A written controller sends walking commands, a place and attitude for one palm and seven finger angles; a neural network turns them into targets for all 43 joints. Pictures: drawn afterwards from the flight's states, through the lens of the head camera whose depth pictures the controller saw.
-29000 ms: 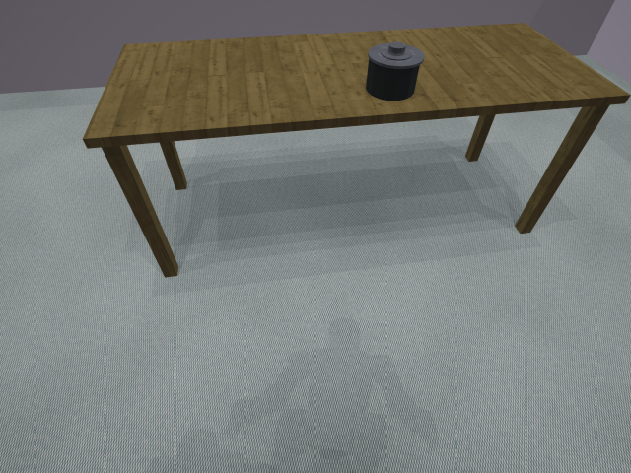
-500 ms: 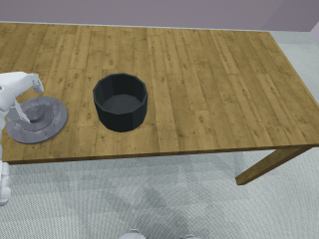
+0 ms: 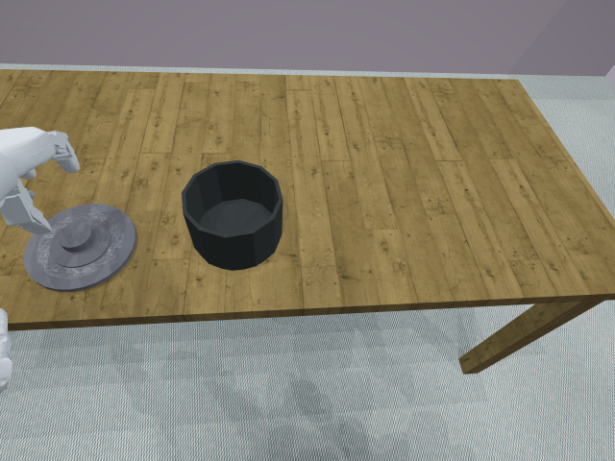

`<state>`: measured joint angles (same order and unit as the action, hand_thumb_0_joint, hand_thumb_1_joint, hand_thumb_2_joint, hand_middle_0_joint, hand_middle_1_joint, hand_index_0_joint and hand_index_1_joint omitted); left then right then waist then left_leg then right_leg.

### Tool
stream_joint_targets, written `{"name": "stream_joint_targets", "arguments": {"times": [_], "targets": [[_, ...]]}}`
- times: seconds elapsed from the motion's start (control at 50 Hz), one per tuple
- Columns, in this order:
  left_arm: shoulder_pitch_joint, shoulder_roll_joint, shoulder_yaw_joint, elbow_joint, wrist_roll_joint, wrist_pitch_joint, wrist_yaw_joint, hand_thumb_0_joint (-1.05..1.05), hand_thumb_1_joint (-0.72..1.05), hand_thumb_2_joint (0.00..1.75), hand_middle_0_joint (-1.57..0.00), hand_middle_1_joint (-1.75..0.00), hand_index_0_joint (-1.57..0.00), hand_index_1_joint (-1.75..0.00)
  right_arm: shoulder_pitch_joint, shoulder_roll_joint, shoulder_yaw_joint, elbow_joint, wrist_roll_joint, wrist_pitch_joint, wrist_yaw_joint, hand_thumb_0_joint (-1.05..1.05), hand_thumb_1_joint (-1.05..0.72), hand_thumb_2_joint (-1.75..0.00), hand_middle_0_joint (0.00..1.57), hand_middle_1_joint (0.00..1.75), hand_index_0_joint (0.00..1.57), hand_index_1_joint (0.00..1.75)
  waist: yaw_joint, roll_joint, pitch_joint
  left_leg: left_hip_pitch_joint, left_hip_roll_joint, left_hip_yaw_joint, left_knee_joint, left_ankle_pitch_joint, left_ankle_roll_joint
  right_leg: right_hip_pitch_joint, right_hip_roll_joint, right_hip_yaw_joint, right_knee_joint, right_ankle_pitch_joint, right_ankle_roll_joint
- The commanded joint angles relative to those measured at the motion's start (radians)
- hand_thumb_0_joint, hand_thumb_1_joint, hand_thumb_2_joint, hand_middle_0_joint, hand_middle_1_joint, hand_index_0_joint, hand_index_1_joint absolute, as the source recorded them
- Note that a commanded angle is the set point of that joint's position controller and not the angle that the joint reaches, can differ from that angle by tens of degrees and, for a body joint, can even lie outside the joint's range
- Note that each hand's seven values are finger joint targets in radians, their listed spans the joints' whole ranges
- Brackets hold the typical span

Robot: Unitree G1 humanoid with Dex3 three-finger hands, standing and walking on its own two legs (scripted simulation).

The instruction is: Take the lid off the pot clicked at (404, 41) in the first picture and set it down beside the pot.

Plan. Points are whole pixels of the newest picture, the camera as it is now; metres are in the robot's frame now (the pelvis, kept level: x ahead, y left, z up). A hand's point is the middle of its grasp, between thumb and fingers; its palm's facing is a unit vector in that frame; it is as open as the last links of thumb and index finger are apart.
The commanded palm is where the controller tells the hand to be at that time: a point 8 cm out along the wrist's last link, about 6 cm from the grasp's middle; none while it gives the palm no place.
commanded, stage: raise the empty hand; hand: left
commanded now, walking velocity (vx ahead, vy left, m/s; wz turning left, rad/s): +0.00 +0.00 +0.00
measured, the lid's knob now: (76, 237) +0.45 +0.37 -0.05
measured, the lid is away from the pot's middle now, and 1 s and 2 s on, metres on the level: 0.25 0.25 0.25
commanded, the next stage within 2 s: draw the hand back to the body in 0.22 s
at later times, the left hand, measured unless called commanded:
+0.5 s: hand (26, 187) +0.42 +0.35 +0.10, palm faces -0.40 -0.11 -0.91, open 11.0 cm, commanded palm +0.42 +0.34 +0.17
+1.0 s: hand (60, 182) +0.40 +0.28 +0.14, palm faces +0.29 -0.86 -0.41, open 11.0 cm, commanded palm +0.34 +0.32 +0.17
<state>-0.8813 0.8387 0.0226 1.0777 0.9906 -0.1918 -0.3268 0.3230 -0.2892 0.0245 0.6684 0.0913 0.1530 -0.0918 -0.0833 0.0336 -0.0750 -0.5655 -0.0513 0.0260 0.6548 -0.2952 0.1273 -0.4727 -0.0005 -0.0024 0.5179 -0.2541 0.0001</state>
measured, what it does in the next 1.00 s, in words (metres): stands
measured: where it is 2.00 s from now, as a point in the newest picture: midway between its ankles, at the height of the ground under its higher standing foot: outside the picture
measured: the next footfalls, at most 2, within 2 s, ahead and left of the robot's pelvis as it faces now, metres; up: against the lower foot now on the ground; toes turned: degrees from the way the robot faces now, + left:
none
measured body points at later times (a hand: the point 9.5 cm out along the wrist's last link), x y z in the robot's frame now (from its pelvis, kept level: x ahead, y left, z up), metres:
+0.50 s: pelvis +0.00 +0.00 +0.00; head +0.07 +0.02 +0.45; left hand +0.44 +0.35 +0.15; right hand +0.05 -0.28 -0.11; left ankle +0.01 +0.03 -0.72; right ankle +0.00 -0.17 -0.72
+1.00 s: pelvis +0.00 -0.01 +0.02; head +0.03 +0.01 +0.46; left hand +0.38 +0.33 +0.16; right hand +0.13 -0.25 -0.08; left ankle +0.01 +0.03 -0.72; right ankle +0.00 -0.17 -0.72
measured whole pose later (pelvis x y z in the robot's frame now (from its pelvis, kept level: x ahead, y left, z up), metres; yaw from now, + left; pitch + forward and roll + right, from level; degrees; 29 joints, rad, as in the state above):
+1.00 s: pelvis +0.00 -0.01 +0.02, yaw +1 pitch +2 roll -3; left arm -0.55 0.54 0.24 0.70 0.10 -0.17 -0.02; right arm 0.25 -0.23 0.07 0.62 0.07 0.05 -0.08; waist 0.00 -0.01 0.02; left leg -0.28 -0.07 0.02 0.47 -0.23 0.10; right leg -0.21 -0.02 0.00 0.38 -0.21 -0.03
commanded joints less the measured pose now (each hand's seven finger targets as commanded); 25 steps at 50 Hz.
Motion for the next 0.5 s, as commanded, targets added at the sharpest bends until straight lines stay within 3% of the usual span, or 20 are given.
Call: {"name": "stream_joint_targets", "arguments": {"times": [0.0, 0.04, 0.08, 0.1, 0.14, 0.16, 0.18, 0.2, 0.28, 0.36, 0.38, 0.42, 0.44, 0.48], "targets": [[-0.451, 0.342, 0.067, -0.187, -0.021, -0.002, 0.012, 0.00, -0.01, 0.64, -0.35, -0.86, -0.35, -0.86, 0.079, -0.196, -0.060, -0.066, 0.000, -0.018, -0.020, 0.00, -0.90, -0.90, 0.20, 0.30, 0.20, 0.30, -0.005, 0.129, -0.335, 0.462, 0.071, -0.133, -0.083, 0.414, -0.088, -0.082, 0.053, -0.059, -0.055, 0.108, -0.054], [-0.466, 0.346, 0.063, -0.190, -0.024, -0.001, 0.000, 0.00, -0.01, 0.64, -0.35, -0.86, -0.35, -0.86, 0.077, -0.197, -0.059, -0.068, 0.002, -0.019, -0.023, 0.00, -0.90, -0.90, 0.20, 0.30, 0.20, 0.30, -0.007, 0.112, -0.341, 0.446, 0.068, -0.122, -0.087, 0.387, -0.079, -0.061, 0.050, -0.056, -0.062, 0.114, -0.052], [-0.518, 0.338, 0.055, -0.267, -0.026, -0.011, -0.009, 0.00, -0.01, 0.64, -0.35, -0.86, -0.35, -0.86, 0.068, -0.193, -0.063, -0.068, -0.001, -0.019, -0.021, 0.00, -0.90, -0.90, 0.20, 0.30, 0.20, 0.30, -0.004, 0.176, -0.369, 0.507, 0.077, -0.136, -0.086, 0.464, -0.090, -0.077, 0.047, -0.060, -0.064, 0.128, -0.056], [-0.503, 0.336, 0.060, -0.250, -0.026, -0.010, -0.010, 0.00, -0.01, 0.64, -0.35, -0.86, -0.35, -0.86, 0.080, -0.191, -0.064, -0.064, -0.002, -0.016, -0.022, 0.00, -0.90, -0.90, 0.20, 0.30, 0.20, 0.30, -0.007, 0.170, -0.383, 0.530, 0.075, -0.143, -0.080, 0.495, -0.092, -0.082, 0.054, -0.061, -0.064, 0.125, -0.053], [-0.449, 0.305, 0.037, -0.141, -0.036, -0.003, -0.021, 0.00, -0.01, 0.64, -0.35, -0.86, -0.35, -0.86, 0.080, -0.195, -0.058, -0.057, 0.003, -0.018, -0.024, 0.00, -0.90, -0.90, 0.20, 0.30, 0.20, 0.30, -0.015, 0.081, -0.307, 0.451, 0.072, -0.128, -0.088, 0.398, -0.078, -0.088, 0.054, -0.063, -0.068, 0.105, -0.049], [-0.469, 0.315, 0.036, -0.157, -0.039, 0.000, -0.024, 0.00, -0.01, 0.64, -0.35, -0.86, -0.35, -0.86, 0.074, -0.200, -0.058, -0.056, 0.004, -0.016, -0.019, 0.00, -0.90, -0.90, 0.20, 0.30, 0.20, 0.30, -0.010, 0.096, -0.301, 0.432, 0.071, -0.122, -0.094, 0.363, -0.073, -0.075, 0.050, -0.060, -0.071, 0.098, -0.051], [-0.504, 0.289, 0.010, -0.202, -0.035, -0.003, -0.027, 0.00, -0.01, 0.64, -0.35, -0.86, -0.35, -0.86, 0.068, -0.198, -0.061, -0.056, 0.003, -0.017, -0.017, 0.00, -0.90, -0.90, 0.20, 0.30, 0.20, 0.30, -0.011, 0.137, -0.319, 0.465, 0.075, -0.126, -0.094, 0.407, -0.080, -0.088, 0.047, -0.057, -0.070, 0.113, -0.055], [-0.512, 0.273, 0.002, -0.223, -0.032, -0.004, -0.028, 0.00, -0.01, 0.64, -0.35, -0.86, -0.35, -0.86, 0.081, -0.195, -0.065, -0.053, 0.000, -0.012, -0.017, 0.00, -0.90, -0.90, 0.20, 0.30, 0.20, 0.30, -0.016, 0.136, -0.352, 0.502, 0.075, -0.137, -0.088, 0.456, -0.086, -0.095, 0.055, -0.061, -0.066, 0.117, -0.052], [-0.495, 0.351, 0.078, -0.237, -0.034, -0.019, -0.020, 0.00, -0.01, 0.64, -0.35, -0.86, -0.35, -0.86, 0.071, -0.196, -0.066, -0.059, -0.004, -0.009, -0.017, 0.00, -0.90, -0.90, 0.20, 0.30, 0.20, 0.30, 0.001, 0.125, -0.386, 0.501, 0.075, -0.133, -0.081, 0.488, -0.085, -0.059, 0.051, -0.057, -0.063, 0.144, -0.055], [-0.404, 0.353, 0.097, -0.188, -0.030, -0.010, -0.007, 0.00, -0.01, 0.64, -0.35, -0.86, -0.35, -0.86, 0.058, -0.188, -0.063, -0.078, -0.003, -0.002, -0.008, 0.00, -0.90, -0.90, 0.20, 0.30, 0.20, 0.30, 0.013, 0.094, -0.356, 0.452, 0.065, -0.124, -0.089, 0.472, -0.081, -0.026, 0.052, -0.064, -0.063, 0.146, -0.053], [-0.404, 0.351, 0.096, -0.221, -0.030, -0.013, -0.007, 0.00, -0.01, 0.64, -0.35, -0.86, -0.35, -0.86, 0.046, -0.188, -0.064, -0.087, -0.003, -0.001, -0.004, 0.00, -0.90, -0.90, 0.20, 0.30, 0.20, 0.30, 0.018, 0.130, -0.363, 0.467, 0.068, -0.122, -0.092, 0.501, -0.086, -0.025, 0.048, -0.058, -0.065, 0.157, -0.056], [-0.375, 0.361, 0.113, -0.230, -0.031, -0.009, -0.004, 0.00, -0.01, 0.64, -0.35, -0.86, -0.35, -0.86, 0.043, -0.183, -0.064, -0.097, -0.004, 0.006, 0.001, 0.00, -0.90, -0.90, 0.20, 0.30, 0.20, 0.30, 0.021, 0.117, -0.367, 0.471, 0.065, -0.125, -0.092, 0.500, -0.083, -0.013, 0.051, -0.062, -0.066, 0.152, -0.053], [-0.406, 0.365, 0.115, -0.296, -0.032, -0.013, -0.004, 0.00, -0.01, 0.64, -0.35, -0.86, -0.35, -0.86, 0.031, -0.181, -0.066, -0.102, -0.004, 0.011, 0.004, 0.00, -0.90, -0.90, 0.20, 0.30, 0.20, 0.30, 0.023, 0.155, -0.394, 0.498, 0.068, -0.131, -0.098, 0.516, -0.088, -0.011, 0.049, -0.063, -0.069, 0.151, -0.054], [-0.359, 0.378, 0.152, -0.342, -0.042, -0.024, -0.001, 0.00, -0.01, 0.64, -0.35, -0.86, -0.35, -0.86, 0.018, -0.175, -0.071, -0.119, -0.009, 0.011, 0.008, 0.00, -0.90, -0.90, 0.20, 0.30, 0.20, 0.30, 0.030, 0.158, -0.403, 0.539, 0.074, -0.141, -0.095, 0.588, -0.090, -0.006, 0.046, -0.062, -0.074, 0.166, -0.054]]}}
